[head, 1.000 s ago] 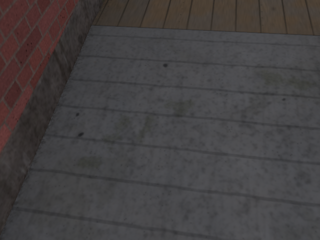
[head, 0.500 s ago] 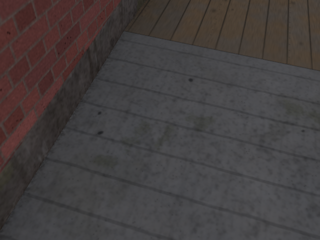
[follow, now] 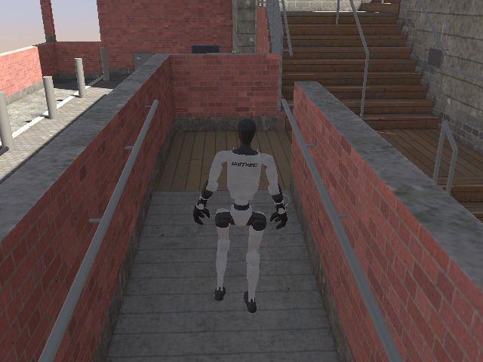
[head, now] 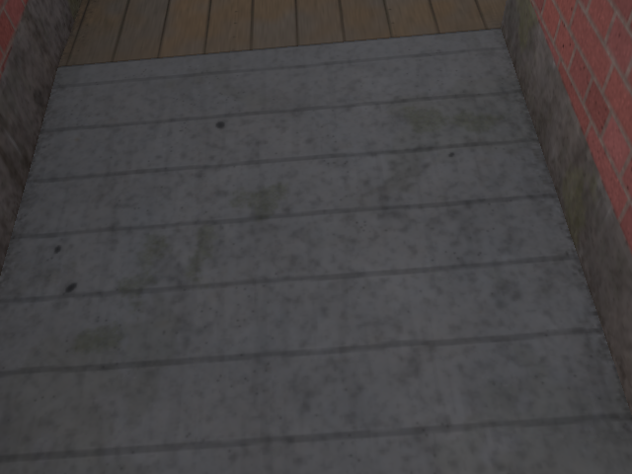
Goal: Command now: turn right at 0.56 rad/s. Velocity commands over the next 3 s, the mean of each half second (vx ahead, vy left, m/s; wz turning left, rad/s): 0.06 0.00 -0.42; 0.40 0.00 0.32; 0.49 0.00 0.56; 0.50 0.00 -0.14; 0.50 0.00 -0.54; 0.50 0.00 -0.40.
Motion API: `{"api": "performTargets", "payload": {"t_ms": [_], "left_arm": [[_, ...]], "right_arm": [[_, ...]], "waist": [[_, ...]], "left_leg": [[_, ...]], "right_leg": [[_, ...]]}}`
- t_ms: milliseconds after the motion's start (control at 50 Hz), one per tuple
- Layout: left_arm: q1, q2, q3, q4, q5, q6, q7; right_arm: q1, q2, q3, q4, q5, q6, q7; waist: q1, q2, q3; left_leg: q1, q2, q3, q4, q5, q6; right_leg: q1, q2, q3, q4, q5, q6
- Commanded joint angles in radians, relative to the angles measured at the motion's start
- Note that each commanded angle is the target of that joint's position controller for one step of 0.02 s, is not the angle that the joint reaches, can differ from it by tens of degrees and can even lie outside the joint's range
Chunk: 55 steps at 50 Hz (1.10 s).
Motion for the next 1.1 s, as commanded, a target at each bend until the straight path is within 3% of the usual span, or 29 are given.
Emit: {"api": "performTargets", "payload": {"t_ms": [20, 60, 100, 160, 180, 220, 280, 300, 320, 340, 360, 400, 440, 500, 580, 620, 660, 680, 700, 720, 740, 760, 780, 860, 900, 940, 1040, 1080, 1100], "left_arm": [[0.058, 0.147, 0.040, -0.058, 0.002, -0.021, 0.005], [0.071, 0.170, 0.049, -0.064, 0.018, -0.027, 0.008], [0.054, 0.187, 0.055, -0.072, 0.021, -0.017, 0.005], [0.059, 0.188, 0.061, -0.072, 0.030, -0.011, 0.003], [0.060, 0.180, 0.062, -0.072, 0.024, -0.010, -0.001], [0.023, 0.198, 0.067, -0.083, 0.036, -0.005, -0.008], [-0.039, 0.152, 0.053, -0.088, 0.015, -0.001, -0.009], [-0.006, 0.117, 0.042, -0.083, 0.013, -0.006, -0.007], [0.095, 0.036, 0.021, -0.076, 0.023, -0.011, -0.008], [0.064, 0.132, 0.046, -0.079, 0.031, -0.018, 0.006], [0.051, 0.153, 0.048, -0.062, 0.050, -0.023, 0.008], [0.051, 0.135, 0.044, -0.024, 0.048, -0.029, -0.017], [0.070, 0.125, 0.039, -0.001, 0.051, -0.029, -0.043], [-0.006, 0.101, 0.028, 0.001, 0.053, -0.033, -0.054], [-0.121, 0.034, -0.001, -0.030, 0.037, -0.044, -0.041], [-0.072, 0.054, 0.003, -0.020, 0.025, -0.049, -0.028], [0.050, 0.047, 0.003, 0.010, 0.023, -0.070, -0.007], [0.124, 0.088, 0.011, 0.017, 0.027, -0.087, 0.009], [0.220, 0.161, 0.019, 0.008, 0.048, -0.101, 0.025], [0.184, 0.295, 0.051, 0.006, 0.052, -0.093, 0.034], [0.152, 0.237, 0.045, 0.019, 0.048, -0.090, 0.032], [0.094, 0.149, 0.020, 0.004, 0.037, -0.105, 0.027], [0.068, 0.114, 0.009, -0.004, 0.035, -0.114, 0.023], [0.116, 0.061, -0.002, 0.004, 0.037, -0.124, 0.005], [0.145, 0.082, 0.004, 0.019, 0.045, -0.129, -0.007], [0.167, 0.043, -0.010, 0.040, 0.038, -0.138, -0.007], [0.178, 0.075, -0.005, 0.078, 0.030, -0.144, -0.002], [0.231, 0.078, -0.012, 0.114, 0.036, -0.141, 0.007], [0.238, 0.120, -0.005, 0.118, 0.038, -0.137, 0.011]], "right_arm": [[-0.067, -0.078, -0.021, -0.087, 0.010, -0.002, -0.007], [-0.098, -0.071, -0.015, -0.105, 0.003, -0.006, -0.009], [-0.096, -0.072, -0.012, -0.106, 0.016, -0.015, -0.008], [-0.131, -0.082, -0.013, -0.131, 0.001, -0.020, -0.004], [-0.100, -0.088, -0.015, -0.130, 0.007, -0.016, -0.002], [-0.065, -0.092, -0.014, -0.120, 0.009, -0.018, -0.007], [0.011, -0.063, -0.004, -0.098, 0.007, -0.034, -0.016], [0.012, -0.091, -0.010, -0.098, -0.001, -0.041, -0.026], [-0.006, -0.145, -0.011, -0.123, -0.010, -0.042, -0.034], [0.012, -0.193, -0.027, -0.119, -0.017, -0.036, -0.026], [0.023, -0.150, -0.020, -0.112, -0.019, -0.039, -0.016], [-0.030, -0.096, -0.004, -0.106, -0.019, -0.050, -0.007], [0.000, -0.088, -0.002, -0.080, -0.013, -0.062, -0.009], [0.055, -0.090, -0.010, -0.045, -0.007, -0.079, 0.002], [0.125, -0.130, -0.030, -0.002, 0.000, -0.079, 0.017], [0.109, -0.150, -0.043, -0.008, -0.004, -0.072, 0.015], [0.072, -0.135, -0.045, -0.015, 0.012, -0.062, 0.013], [0.063, -0.095, -0.037, -0.025, 0.016, -0.070, 0.014], [0.066, 0.014, -0.010, -0.050, 0.022, -0.079, 0.020], [0.023, -0.011, -0.013, -0.088, 0.014, -0.075, 0.016], [-0.029, -0.077, -0.024, -0.102, -0.006, -0.069, 0.021], [0.007, -0.088, -0.034, -0.075, -0.007, -0.071, 0.035], [0.054, -0.080, -0.036, -0.047, -0.007, -0.068, 0.046], [0.021, -0.037, -0.036, -0.058, -0.016, -0.046, 0.084], [-0.088, -0.034, -0.033, -0.108, -0.017, -0.048, 0.093], [-0.131, -0.019, -0.022, -0.123, -0.013, -0.039, 0.097], [-0.242, 0.013, 0.002, -0.174, -0.027, -0.026, 0.109], [-0.298, 0.043, 0.020, -0.228, -0.037, -0.027, 0.107], [-0.267, 0.036, 0.018, -0.223, -0.038, -0.025, 0.099]], "waist": [[0.047, -0.161, -0.072], [0.059, -0.155, -0.089], [0.046, -0.132, -0.092], [0.046, -0.128, -0.079], [0.029, -0.156, -0.083], [0.011, -0.169, -0.106], [-0.047, -0.144, -0.110], [-0.036, -0.083, -0.116], [0.011, 0.135, -0.155], [-0.029, 0.187, -0.145], [-0.023, 0.118, -0.117], [0.003, 0.100, -0.070], [0.007, 0.113, -0.068], [-0.010, 0.107, -0.012], [-0.036, 0.116, 0.027], [-0.016, 0.114, 0.025], [0.057, 0.041, -0.004], [0.094, -0.022, -0.057], [0.131, -0.218, -0.155], [0.117, -0.255, -0.061], [0.092, -0.167, 0.026], [0.046, -0.098, 0.049], [0.023, -0.099, 0.029], [0.025, -0.139, -0.005], [0.047, -0.132, 0.037], [0.047, -0.145, 0.047], [0.054, -0.128, 0.067], [0.060, -0.123, 0.055], [0.036, -0.126, 0.025]], "left_leg": [[-0.165, 0.005, -0.010, -0.069, 0.008, -0.005], [-0.153, -0.002, -0.012, -0.107, -0.011, 0.002], [-0.089, -0.011, -0.028, -0.156, -0.024, 0.013], [0.000, -0.038, -0.042, -0.217, -0.065, 0.010], [0.026, -0.044, -0.052, -0.235, -0.065, 0.012], [0.111, -0.057, -0.041, -0.294, -0.083, 0.019], [0.376, -0.058, -0.009, -0.619, 0.073, 0.039], [0.484, 0.026, -0.090, -0.724, 0.093, 0.057], [0.580, 0.288, -0.372, -0.813, 0.059, 0.114], [0.501, 0.361, -0.522, -0.819, 0.038, 0.240], [0.469, 0.337, -0.523, -0.847, -0.151, 0.261], [0.403, 0.224, -0.376, -0.885, -0.248, 0.212], [0.413, 0.175, -0.295, -0.896, -0.213, 0.210], [0.411, 0.180, -0.299, -0.935, -0.223, 0.253], [0.347, 0.188, -0.317, -0.913, -0.174, 0.292], [0.271, 0.173, -0.342, -0.869, -0.204, 0.292], [0.106, 0.112, -0.322, -0.772, -0.251, 0.243], [-0.059, 0.059, -0.282, -0.657, -0.275, 0.197], [-0.108, -0.029, -0.140, -0.367, -0.294, 0.158], [-0.280, -0.085, -0.044, -0.200, -0.246, 0.141], [-0.309, 0.001, -0.084, -0.097, -0.172, 0.146], [-0.293, 0.008, -0.092, -0.049, -0.079, 0.136], [-0.274, 0.013, -0.080, -0.022, -0.027, 0.122], [-0.323, 0.034, -0.026, 0.172, 0.085, 0.102], [-0.376, 0.041, -0.012, 0.179, 0.141, 0.089], [-0.387, 0.034, 0.018, 0.151, 0.157, 0.083], [-0.311, 0.061, 0.141, -0.078, 0.140, 0.107], [-0.244, 0.018, 0.213, -0.184, 0.029, 0.156], [-0.161, -0.014, 0.244, -0.217, -0.029, 0.183]], "right_leg": [[0.192, -0.245, 0.282, -0.072, 0.269, -0.130], [0.199, -0.256, 0.314, -0.042, 0.326, -0.142], [0.153, -0.253, 0.327, -0.019, 0.374, -0.144], [0.091, -0.242, 0.378, -0.015, 0.419, -0.125], [0.079, -0.243, 0.401, -0.007, 0.431, -0.117], [0.047, -0.226, 0.399, 0.021, 0.500, -0.099], [-0.075, -0.155, 0.361, 0.057, 0.348, -0.009], [-0.152, -0.106, 0.318, 0.103, 0.170, 0.041], [-0.239, 0.002, 0.170, 0.295, -0.198, 0.089], [-0.348, 0.098, 0.047, 0.433, -0.347, 0.090], [-0.370, 0.041, 0.073, 0.550, -0.296, 0.084], [-0.360, 0.025, 0.040, 0.645, -0.164, 0.091], [-0.356, 0.012, -0.012, 0.689, -0.096, 0.111], [-0.362, -0.044, -0.114, 0.575, -0.093, 0.128], [-0.225, -0.050, -0.167, 0.270, -0.189, 0.123], [-0.089, -0.032, -0.176, 0.127, -0.173, 0.103], [0.187, -0.035, -0.188, -0.078, 0.038, 0.081], [0.395, -0.135, -0.089, -0.082, -0.019, 0.069], [0.484, -0.411, 0.206, -0.212, -0.359, 0.041], [0.381, -0.566, 0.482, -0.334, -0.624, -0.062], [0.291, -0.564, 0.473, -0.333, -0.611, -0.106], [0.266, -0.484, 0.354, -0.325, -0.476, -0.080], [0.270, -0.429, 0.233, -0.319, -0.341, -0.043], [0.242, -0.334, -0.038, -0.272, -0.051, -0.002], [0.196, -0.337, -0.083, -0.300, -0.019, -0.023], [0.187, -0.328, -0.133, -0.303, 0.043, -0.042], [0.218, -0.344, -0.266, -0.279, 0.358, -0.046], [0.293, -0.381, -0.304, -0.196, 0.721, -0.030], [0.315, -0.384, -0.343, -0.105, 0.971, -0.015]]}}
